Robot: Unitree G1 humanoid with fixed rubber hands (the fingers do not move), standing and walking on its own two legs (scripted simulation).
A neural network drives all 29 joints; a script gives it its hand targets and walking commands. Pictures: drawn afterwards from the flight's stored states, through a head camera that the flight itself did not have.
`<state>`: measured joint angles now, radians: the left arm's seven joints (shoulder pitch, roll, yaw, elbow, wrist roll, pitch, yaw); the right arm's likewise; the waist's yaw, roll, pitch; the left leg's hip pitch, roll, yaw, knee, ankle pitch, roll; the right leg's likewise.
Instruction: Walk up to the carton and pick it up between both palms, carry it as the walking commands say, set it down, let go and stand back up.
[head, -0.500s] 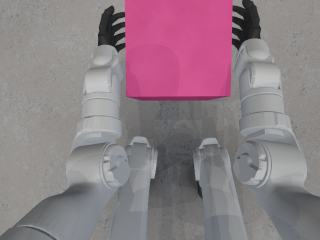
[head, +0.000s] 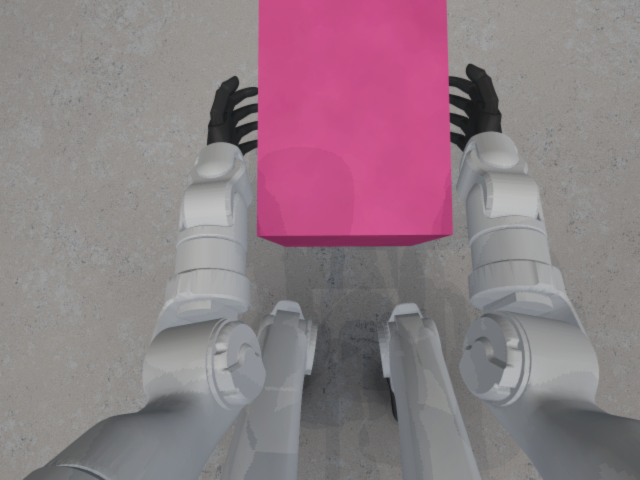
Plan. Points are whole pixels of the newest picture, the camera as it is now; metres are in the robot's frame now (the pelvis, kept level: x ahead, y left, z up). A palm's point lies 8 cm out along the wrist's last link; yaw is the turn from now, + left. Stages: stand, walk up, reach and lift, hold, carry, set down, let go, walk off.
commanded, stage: reach and lift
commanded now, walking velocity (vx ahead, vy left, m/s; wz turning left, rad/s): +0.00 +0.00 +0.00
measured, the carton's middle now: (349, 137) +0.52 +0.00 -0.13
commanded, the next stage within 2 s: none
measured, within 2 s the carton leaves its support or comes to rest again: neither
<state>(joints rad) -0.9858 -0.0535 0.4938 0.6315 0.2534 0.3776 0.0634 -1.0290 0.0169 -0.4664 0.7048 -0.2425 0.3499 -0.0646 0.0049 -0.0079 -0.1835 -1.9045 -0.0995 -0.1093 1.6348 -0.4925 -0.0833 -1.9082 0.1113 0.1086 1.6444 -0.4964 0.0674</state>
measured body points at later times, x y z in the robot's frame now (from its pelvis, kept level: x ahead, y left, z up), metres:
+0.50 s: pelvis +0.02 +0.00 +0.06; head +0.23 +0.00 +0.46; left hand +0.47 +0.15 +0.00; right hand +0.48 -0.14 +0.01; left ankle +0.10 +0.14 -0.49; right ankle +0.10 -0.13 -0.49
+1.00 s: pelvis +0.04 +0.00 +0.13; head +0.21 +0.00 +0.55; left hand +0.45 +0.15 +0.08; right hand +0.46 -0.15 +0.08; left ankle +0.10 +0.14 -0.49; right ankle +0.10 -0.13 -0.49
